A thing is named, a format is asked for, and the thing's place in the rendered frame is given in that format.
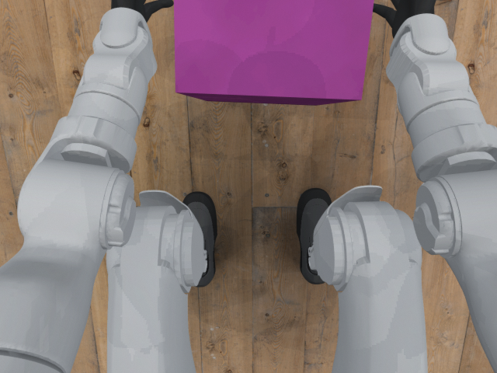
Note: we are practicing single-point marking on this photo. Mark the robot right upper arm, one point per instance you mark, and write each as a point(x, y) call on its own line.
point(456, 217)

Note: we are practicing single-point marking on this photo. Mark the carton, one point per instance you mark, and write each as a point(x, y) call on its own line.
point(298, 52)

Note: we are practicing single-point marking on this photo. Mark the right robot forearm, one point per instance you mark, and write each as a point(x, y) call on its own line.
point(441, 113)

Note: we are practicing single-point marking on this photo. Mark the robot left upper arm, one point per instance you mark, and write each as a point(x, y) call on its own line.
point(71, 214)

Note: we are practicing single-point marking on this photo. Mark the left robot thigh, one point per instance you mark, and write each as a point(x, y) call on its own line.
point(147, 318)

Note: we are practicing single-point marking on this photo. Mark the right robot hand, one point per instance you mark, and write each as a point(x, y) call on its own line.
point(405, 9)

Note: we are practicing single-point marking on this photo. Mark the left robot hand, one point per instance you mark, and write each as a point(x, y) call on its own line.
point(145, 9)

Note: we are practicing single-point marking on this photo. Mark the robot right foot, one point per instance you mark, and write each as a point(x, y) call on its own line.
point(311, 206)

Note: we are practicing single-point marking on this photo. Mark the left robot forearm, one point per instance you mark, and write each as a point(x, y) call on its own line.
point(101, 125)

